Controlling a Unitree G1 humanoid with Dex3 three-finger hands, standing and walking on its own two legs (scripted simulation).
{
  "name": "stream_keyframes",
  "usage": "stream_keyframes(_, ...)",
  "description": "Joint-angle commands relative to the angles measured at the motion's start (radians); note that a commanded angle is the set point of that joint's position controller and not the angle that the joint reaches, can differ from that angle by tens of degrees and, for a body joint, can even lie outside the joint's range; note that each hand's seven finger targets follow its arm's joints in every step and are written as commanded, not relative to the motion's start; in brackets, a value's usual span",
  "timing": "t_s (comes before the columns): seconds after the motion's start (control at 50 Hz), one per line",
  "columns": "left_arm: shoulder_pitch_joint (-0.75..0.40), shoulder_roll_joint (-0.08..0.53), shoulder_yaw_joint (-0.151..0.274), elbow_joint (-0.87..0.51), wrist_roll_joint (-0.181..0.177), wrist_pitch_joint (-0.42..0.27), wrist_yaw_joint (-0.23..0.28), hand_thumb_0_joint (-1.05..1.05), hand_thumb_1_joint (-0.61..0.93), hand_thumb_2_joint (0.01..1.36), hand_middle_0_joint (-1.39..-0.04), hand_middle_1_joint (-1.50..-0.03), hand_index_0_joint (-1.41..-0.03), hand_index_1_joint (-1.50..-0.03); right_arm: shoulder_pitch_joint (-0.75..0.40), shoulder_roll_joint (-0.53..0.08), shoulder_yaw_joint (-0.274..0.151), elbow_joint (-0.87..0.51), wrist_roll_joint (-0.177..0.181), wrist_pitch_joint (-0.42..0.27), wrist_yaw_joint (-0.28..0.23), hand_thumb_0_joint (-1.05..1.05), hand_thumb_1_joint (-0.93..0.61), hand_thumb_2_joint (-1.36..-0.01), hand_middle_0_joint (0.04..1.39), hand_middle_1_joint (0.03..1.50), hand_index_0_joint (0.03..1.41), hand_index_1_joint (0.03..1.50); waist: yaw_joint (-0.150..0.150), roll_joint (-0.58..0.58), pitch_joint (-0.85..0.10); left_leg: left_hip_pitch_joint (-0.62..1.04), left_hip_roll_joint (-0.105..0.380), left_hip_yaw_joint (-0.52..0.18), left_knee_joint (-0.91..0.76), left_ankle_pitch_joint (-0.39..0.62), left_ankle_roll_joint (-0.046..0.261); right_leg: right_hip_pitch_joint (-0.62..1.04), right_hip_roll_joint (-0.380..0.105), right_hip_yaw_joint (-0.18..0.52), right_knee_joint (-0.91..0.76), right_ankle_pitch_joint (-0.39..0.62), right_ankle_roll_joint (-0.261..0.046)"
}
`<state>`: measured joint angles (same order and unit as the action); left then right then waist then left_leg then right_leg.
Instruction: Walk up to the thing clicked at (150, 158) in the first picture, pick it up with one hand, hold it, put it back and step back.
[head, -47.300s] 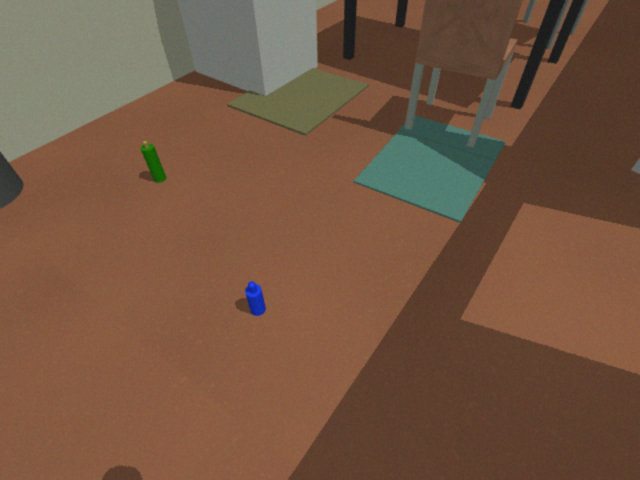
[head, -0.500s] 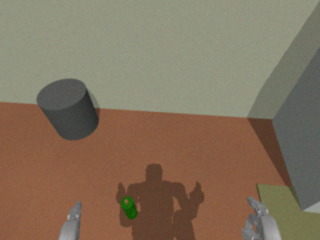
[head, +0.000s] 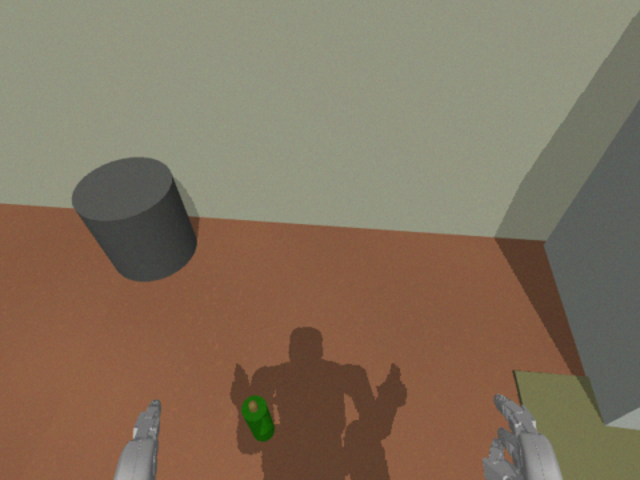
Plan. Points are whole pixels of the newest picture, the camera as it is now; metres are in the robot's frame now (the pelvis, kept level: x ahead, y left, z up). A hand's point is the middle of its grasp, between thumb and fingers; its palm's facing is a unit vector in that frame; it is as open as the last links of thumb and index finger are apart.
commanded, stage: stand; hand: left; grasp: from the side
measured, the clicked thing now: (258, 417) +0.40 +0.19 -0.61
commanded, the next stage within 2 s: none
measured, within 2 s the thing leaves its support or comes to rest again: neither
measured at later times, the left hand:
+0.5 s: hand out of the picture +0.16 +0.19 -0.08, palm faces +0.00 -0.95 -0.33, open 10.5 cm
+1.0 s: hand out of the picture +0.03 +0.25 -0.11, palm faces -0.01 -0.94 -0.34, open 7.4 cm
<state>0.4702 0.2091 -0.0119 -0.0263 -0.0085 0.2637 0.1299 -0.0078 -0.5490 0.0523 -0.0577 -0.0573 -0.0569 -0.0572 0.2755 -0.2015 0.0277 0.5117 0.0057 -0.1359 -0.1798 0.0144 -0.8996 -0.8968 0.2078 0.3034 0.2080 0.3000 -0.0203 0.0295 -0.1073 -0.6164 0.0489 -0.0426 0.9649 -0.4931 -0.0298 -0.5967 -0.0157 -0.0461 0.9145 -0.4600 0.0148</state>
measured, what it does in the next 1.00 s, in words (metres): stands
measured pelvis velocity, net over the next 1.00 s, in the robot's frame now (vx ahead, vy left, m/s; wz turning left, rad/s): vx -0.02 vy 0.01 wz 0.00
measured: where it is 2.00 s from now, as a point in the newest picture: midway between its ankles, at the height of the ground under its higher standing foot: outside the picture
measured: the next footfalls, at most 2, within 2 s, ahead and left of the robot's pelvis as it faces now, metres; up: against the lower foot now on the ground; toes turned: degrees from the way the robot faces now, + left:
none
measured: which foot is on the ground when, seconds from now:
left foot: down 0.00-1.00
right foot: down 0.00-1.00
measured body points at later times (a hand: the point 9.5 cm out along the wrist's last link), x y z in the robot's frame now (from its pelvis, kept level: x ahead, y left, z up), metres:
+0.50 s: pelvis -0.01 +0.00 +0.01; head +0.01 +0.01 +0.46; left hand +0.16 +0.24 -0.05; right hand +0.15 -0.24 -0.08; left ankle +0.00 +0.13 -0.69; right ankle +0.00 -0.13 -0.69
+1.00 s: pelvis -0.02 +0.01 +0.05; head -0.03 +0.00 +0.50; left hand +0.03 +0.30 -0.08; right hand +0.05 -0.27 -0.09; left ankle +0.00 +0.13 -0.69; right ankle +0.00 -0.13 -0.69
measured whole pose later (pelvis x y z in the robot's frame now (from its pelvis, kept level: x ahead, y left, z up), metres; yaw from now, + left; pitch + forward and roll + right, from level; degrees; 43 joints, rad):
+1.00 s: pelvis -0.02 +0.01 +0.05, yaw +0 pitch -4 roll +0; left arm 0.23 0.32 0.00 1.01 0.03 0.00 0.01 0.01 0.90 0.90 -0.21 -0.30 -0.21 -0.30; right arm 0.20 -0.30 -0.01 1.02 -0.04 0.00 -0.01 0.01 -0.90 -0.90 0.21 0.30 0.21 0.30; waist 0.01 0.01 0.04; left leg -0.20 0.01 0.00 0.51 -0.25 -0.01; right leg -0.21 -0.05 -0.02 0.51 -0.24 0.03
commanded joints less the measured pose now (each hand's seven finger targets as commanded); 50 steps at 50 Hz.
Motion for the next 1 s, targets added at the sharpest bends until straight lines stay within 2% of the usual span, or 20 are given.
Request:
stream_keyframes(0.0,-0.012,0.081,0.054,-0.163,0.008,-0.046,0.012,0.000,-0.546,0.059,-0.049,-0.057,-0.049,-0.056,-0.059,-0.117,-0.057,-0.156,0.002,-0.048,-0.011,0.000,-0.899,-0.901,0.200,0.301,0.200,0.301,-0.004,0.001,-0.122,0.076,-0.038,0.035,-0.143,0.288,0.027,0.077,0.033,-0.028,-0.131,0.258,-0.017)
stream_keyframes(0.04,-0.067,0.127,0.077,-0.248,0.008,-0.051,0.018,0.000,-0.569,0.045,-0.047,-0.053,-0.047,-0.052,-0.057,-0.126,-0.061,-0.154,0.002,-0.047,-0.011,0.000,-0.898,-0.901,0.200,0.301,0.200,0.301,0.003,0.029,-0.138,0.093,-0.038,0.036,-0.141,0.309,0.025,0.092,0.029,-0.024,-0.126,0.277,-0.019)
stream_keyframes(0.08,-0.026,0.104,0.062,-0.197,0.010,-0.044,0.015,0.000,-0.575,0.041,-0.046,-0.051,-0.046,-0.051,-0.050,-0.121,-0.058,-0.149,0.000,-0.050,-0.014,0.000,-0.898,-0.901,0.200,0.301,0.200,0.301,-0.007,-0.002,-0.134,0.097,-0.036,0.037,-0.133,0.324,0.027,0.090,0.032,-0.024,-0.127,0.295,-0.015)
stream_keyframes(0.12,-0.015,0.089,0.058,-0.177,0.008,-0.042,0.017,0.000,-0.415,0.201,-0.200,-0.211,-0.200,-0.211,-0.050,-0.112,-0.054,-0.146,-0.002,-0.049,-0.014,0.000,-0.900,-0.900,0.200,0.300,0.200,0.300,-0.004,-0.005,-0.116,0.082,-0.039,0.038,-0.133,0.310,0.029,0.092,0.029,-0.025,-0.131,0.291,-0.014)
stream_keyframes(0.14,0.013,0.066,0.045,-0.124,0.008,-0.038,0.014,0.000,-0.335,0.281,-0.200,-0.291,-0.200,-0.291,-0.053,-0.111,-0.053,-0.145,-0.002,-0.047,-0.014,0.000,-0.900,-0.900,0.200,0.300,0.200,0.300,-0.007,-0.014,-0.103,0.071,-0.041,0.039,-0.131,0.309,0.030,0.088,0.029,-0.026,-0.135,0.291,-0.013)
stream_keyframes(0.18,-0.056,0.109,0.068,-0.205,0.008,-0.043,0.016,0.000,-0.175,0.441,-0.200,-0.300,-0.200,-0.301,-0.059,-0.118,-0.055,-0.147,0.000,-0.046,-0.012,0.000,-0.900,-0.900,0.200,0.300,0.200,0.300,0.000,0.019,-0.099,0.074,-0.039,0.039,-0.146,0.274,0.027,0.075,0.029,-0.026,-0.138,0.251,-0.015)
stream_keyframes(0.2,-0.022,0.084,0.053,-0.172,0.012,-0.044,0.015,0.000,-0.095,0.521,-0.200,-0.300,-0.200,-0.301,-0.053,-0.116,-0.055,-0.145,-0.001,-0.047,-0.012,0.000,-0.900,-0.900,0.200,0.300,0.200,0.300,-0.003,0.009,-0.110,0.082,-0.037,0.035,-0.149,0.285,0.025,0.084,0.032,-0.028,-0.128,0.254,-0.018)
stream_keyframes(0.22,-0.038,0.110,0.069,-0.215,0.009,-0.046,0.016,0.000,-0.015,0.601,-0.200,-0.300,-0.200,-0.301,-0.056,-0.119,-0.058,-0.151,0.001,-0.046,-0.012,0.000,-0.900,-0.900,0.200,0.300,0.200,0.300,0.010,0.033,-0.117,0.087,-0.038,0.037,-0.153,0.288,0.023,0.080,0.031,-0.029,-0.129,0.254,-0.020)
stream_keyframes(0.26,-0.008,0.079,0.047,-0.172,0.008,-0.042,0.016,0.000,0.145,0.761,-0.200,-0.300,-0.200,-0.301,-0.055,-0.114,-0.053,-0.146,0.000,-0.050,-0.012,0.000,-0.900,-0.900,0.200,0.300,0.200,0.300,0.005,0.007,-0.086,0.075,-0.036,0.031,-0.155,0.282,0.023,0.076,0.033,-0.034,-0.126,0.244,-0.019)
stream_keyframes(0.3,-0.022,0.093,0.058,-0.184,0.008,-0.041,0.017,0.000,0.305,0.900,-0.200,-0.300,-0.200,-0.301,-0.058,-0.122,-0.058,-0.154,0.001,-0.049,-0.011,0.000,-0.900,-0.900,0.200,0.300,0.200,0.300,0.002,0.024,-0.088,0.081,-0.037,0.035,-0.153,0.281,0.024,0.072,0.032,-0.031,-0.132,0.246,-0.020)
stream_keyframes(0.38,-0.011,0.092,0.060,-0.176,0.008,-0.042,0.013,0.000,0.625,0.900,-0.200,-0.300,-0.200,-0.301,-0.053,-0.114,-0.054,-0.151,-0.001,-0.047,-0.011,0.000,-0.900,-0.900,0.200,0.300,0.200,0.300,-0.004,-0.009,-0.104,0.072,-0.039,0.040,-0.134,0.293,0.030,0.082,0.027,-0.024,-0.139,0.271,-0.013)
stream_keyframes(0.4,-0.209,0.219,0.100,0.175,0.100,-0.161,-0.030,0.000,0.705,0.900,-0.200,-0.300,-0.200,-0.301,-0.118,-0.269,-0.092,0.065,-0.114,0.022,0.048,0.000,-0.900,-0.900,0.200,0.300,0.200,0.300,0.039,-0.069,0.026,0.128,0.003,-0.012,-0.181,0.438,0.064,0.192,-0.047,0.063,-0.161,0.355,-0.075)
stream_keyframes(0.42,-0.153,0.237,0.107,0.285,0.110,-0.207,-0.054,0.000,0.785,0.900,-0.200,-0.300,-0.200,-0.301,-0.097,-0.265,-0.104,0.099,-0.123,0.052,0.080,0.000,-0.900,-0.900,0.200,0.300,0.200,0.300,0.038,-0.115,-0.042,0.171,-0.002,0.021,-0.150,0.443,0.080,0.233,-0.067,0.086,-0.178,0.405,-0.102)
stream_keyframes(0.46,-0.181,0.251,0.098,0.350,0.098,-0.252,-0.076,0.000,0.900,0.900,-0.200,-0.300,-0.200,-0.301,-0.094,-0.249,-0.102,0.116,-0.107,0.074,0.107,0.000,-0.900,-0.900,0.200,0.300,0.200,0.300,0.021,-0.084,-0.016,0.187,-0.007,0.005,-0.197,0.378,0.098,0.207,-0.074,0.119,-0.203,0.359,-0.112)
stream_keyframes(0.52,-0.217,0.252,0.086,0.461,0.065,-0.282,-0.097,0.000,0.900,0.900,-0.200,-0.300,-0.200,-0.301,-0.103,-0.245,-0.106,0.154,-0.062,0.076,0.147,0.000,-0.900,-0.900,0.200,0.300,0.200,0.300,0.036,-0.041,-0.006,0.242,-0.013,-0.003,-0.259,0.278,0.094,0.217,-0.084,0.124,-0.241,0.256,-0.098)
stream_keyframes(0.58,-0.258,0.260,0.085,0.567,0.057,-0.293,-0.100,0.000,0.900,0.900,-0.200,-0.300,-0.200,-0.301,-0.126,-0.246,-0.113,0.202,-0.058,0.082,0.161,0.000,-0.900,-0.900,0.200,0.300,0.200,0.300,0.037,-0.021,0.011,0.258,-0.004,-0.028,-0.321,0.214,0.090,0.232,-0.080,0.113,-0.281,0.201,-0.082)
stream_keyframes(0.7,-0.271,0.260,0.077,0.739,0.053,-0.303,-0.097,0.000,0.900,0.900,-0.200,-0.300,-0.200,-0.301,-0.140,-0.265,-0.109,0.288,-0.057,0.089,0.163,0.000,-0.900,-0.900,0.200,0.300,0.200,0.300,0.046,0.024,0.060,0.278,0.031,-0.070,-0.448,0.263,0.086,0.320,-0.070,0.083,-0.332,0.264,-0.057)
stream_keyframes(0.78,-0.289,0.277,0.073,0.830,0.043,-0.304,-0.096,0.000,0.900,0.900,-0.200,-0.300,-0.200,-0.301,-0.111,-0.277,-0.103,0.352,-0.046,0.097,0.159,0.000,-0.900,-0.900,0.200,0.300,0.200,0.300,0.029,-0.008,0.080,0.327,0.029,-0.061,-0.489,0.310,0.073,0.364,-0.088,0.099,-0.399,0.313,-0.056)
stream_keyframes(0.84,-0.280,0.277,0.066,0.899,0.037,-0.297,-0.095,0.000,0.900,0.900,-0.200,-0.300,-0.200,-0.301,-0.126,-0.289,-0.101,0.392,-0.046,0.105,0.159,0.000,-0.900,-0.900,0.200,0.300,0.200,0.300,0.037,-0.001,0.114,0.341,0.041,-0.076,-0.558,0.241,0.069,0.378,-0.083,0.093,-0.453,0.251,-0.046)
stream_keyframes(0.98,-0.300,0.306,0.062,1.010,0.035,-0.294,-0.100,0.000,0.900,0.900,-0.200,-0.300,-0.200,-0.301,-0.122,-0.306,-0.090,0.466,-0.036,0.111,0.160,0.000,-0.900,-0.900,0.200,0.300,0.200,0.300,0.030,-0.005,0.154,0.360,0.044,-0.081,-0.654,0.183,0.057,0.427,-0.090,0.098,-0.528,0.225,-0.034)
